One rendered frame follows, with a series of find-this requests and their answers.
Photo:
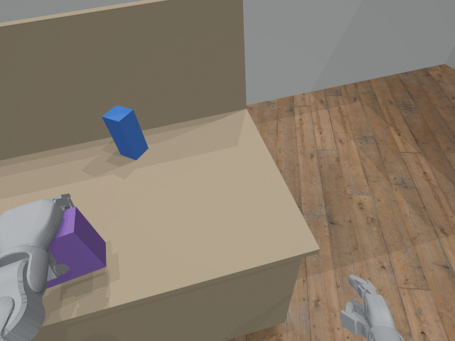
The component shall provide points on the right robot forearm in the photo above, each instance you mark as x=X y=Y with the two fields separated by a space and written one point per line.
x=383 y=333

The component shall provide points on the robot right hand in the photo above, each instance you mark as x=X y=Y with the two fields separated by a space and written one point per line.
x=359 y=318

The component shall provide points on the left robot forearm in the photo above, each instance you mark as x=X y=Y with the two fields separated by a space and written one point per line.
x=23 y=282

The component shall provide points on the robot left hand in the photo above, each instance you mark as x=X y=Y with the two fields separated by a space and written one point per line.
x=35 y=224

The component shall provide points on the table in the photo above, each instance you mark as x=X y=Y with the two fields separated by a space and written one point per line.
x=203 y=238

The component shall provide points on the sponge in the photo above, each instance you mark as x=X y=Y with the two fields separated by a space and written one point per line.
x=77 y=245

